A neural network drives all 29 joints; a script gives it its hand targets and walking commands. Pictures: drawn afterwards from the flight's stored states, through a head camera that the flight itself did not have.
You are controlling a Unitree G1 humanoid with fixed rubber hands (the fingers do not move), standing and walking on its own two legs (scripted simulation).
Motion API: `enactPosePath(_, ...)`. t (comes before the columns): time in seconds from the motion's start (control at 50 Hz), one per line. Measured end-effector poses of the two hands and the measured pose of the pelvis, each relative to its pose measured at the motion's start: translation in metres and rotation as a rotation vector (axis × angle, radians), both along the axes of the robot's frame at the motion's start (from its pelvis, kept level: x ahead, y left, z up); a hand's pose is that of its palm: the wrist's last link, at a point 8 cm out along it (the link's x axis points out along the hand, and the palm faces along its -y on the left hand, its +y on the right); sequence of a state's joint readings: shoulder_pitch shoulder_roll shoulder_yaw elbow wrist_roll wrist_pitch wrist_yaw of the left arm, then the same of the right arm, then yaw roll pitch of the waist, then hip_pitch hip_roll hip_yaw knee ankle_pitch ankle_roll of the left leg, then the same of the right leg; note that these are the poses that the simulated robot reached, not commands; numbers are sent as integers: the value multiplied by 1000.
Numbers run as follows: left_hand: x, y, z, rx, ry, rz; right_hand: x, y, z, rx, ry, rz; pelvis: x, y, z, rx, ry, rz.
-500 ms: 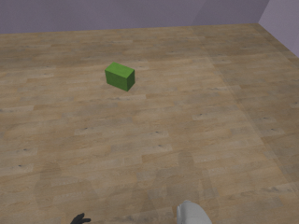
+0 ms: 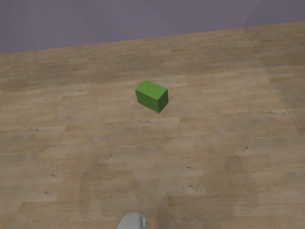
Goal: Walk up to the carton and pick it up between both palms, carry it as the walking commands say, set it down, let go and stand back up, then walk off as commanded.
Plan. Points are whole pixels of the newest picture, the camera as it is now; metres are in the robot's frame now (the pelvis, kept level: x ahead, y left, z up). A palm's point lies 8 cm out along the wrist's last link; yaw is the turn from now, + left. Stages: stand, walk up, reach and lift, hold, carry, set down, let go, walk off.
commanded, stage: walk up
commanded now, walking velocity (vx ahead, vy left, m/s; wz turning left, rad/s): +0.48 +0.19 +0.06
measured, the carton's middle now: (152, 96) +1.20 +0.12 -0.70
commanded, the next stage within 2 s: none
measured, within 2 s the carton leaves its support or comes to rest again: neither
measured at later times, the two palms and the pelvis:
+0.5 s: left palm (69, 181) +0.29 +0.35 -0.15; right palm (221, 181) +0.26 -0.16 -0.12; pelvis +0.24 +0.09 +0.00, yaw +1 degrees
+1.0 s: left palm (89, 129) +0.49 +0.30 -0.11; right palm (217, 118) +0.52 -0.21 -0.15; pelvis +0.48 +0.04 +0.00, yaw +1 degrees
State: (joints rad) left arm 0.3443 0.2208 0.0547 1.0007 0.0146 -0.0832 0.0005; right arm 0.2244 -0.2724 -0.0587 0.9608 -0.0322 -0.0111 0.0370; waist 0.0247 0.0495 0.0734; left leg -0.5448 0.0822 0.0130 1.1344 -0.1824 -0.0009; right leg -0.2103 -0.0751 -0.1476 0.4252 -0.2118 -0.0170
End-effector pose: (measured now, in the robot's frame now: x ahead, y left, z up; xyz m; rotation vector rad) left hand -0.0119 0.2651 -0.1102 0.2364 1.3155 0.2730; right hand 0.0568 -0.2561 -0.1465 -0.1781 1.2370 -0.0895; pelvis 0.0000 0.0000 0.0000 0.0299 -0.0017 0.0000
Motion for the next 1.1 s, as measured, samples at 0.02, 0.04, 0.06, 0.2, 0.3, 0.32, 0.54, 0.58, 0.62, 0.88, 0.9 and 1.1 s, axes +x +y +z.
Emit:
enactPosePath(0.02,-11,-1,2,-3,40,24,22,4,2,9,-28,13,9,2,1,1,-4,-3)
enactPosePath(0.04,-20,-2,4,-6,73,47,44,8,5,18,-53,25,18,4,2,2,-7,-3)
enactPosePath(0.06,-27,-2,5,-11,100,69,64,14,7,28,-75,39,27,6,3,3,-9,-2)
enactPosePath(0.2,-18,2,-1,-62,202,177,201,74,22,79,-206,155,94,35,1,-4,-5,11)
enactPosePath(0.3,34,28,-34,-132,246,162,287,112,22,26,-311,173,154,70,-21,-32,13,-4)
enactPosePath(0.32,52,36,-41,-138,240,143,293,115,20,5,-311,164,163,75,-25,-27,16,0)
enactPosePath(0.54,352,80,-29,-140,-145,-103,189,93,34,-106,71,-102,260,92,3,-56,0,14)
enactPosePath(0.58,394,74,-24,-151,-187,-134,177,95,36,-101,128,-140,278,90,5,-57,-3,14)
enactPosePath(0.62,435,62,-19,-166,-227,-166,172,97,36,-91,177,-170,297,86,5,-56,-4,13)
enactPosePath(0.88,583,14,-14,-59,-298,-175,309,57,-13,-2,251,-145,434,37,-19,-5,25,26)
enactPosePath(0.9,569,21,-12,-43,-250,-140,336,52,-13,-1,210,-119,443,36,-14,-2,23,26)
enactPosePath(1.1,456,34,6,-25,115,95,567,66,9,33,-86,56,520,52,6,14,3,15)
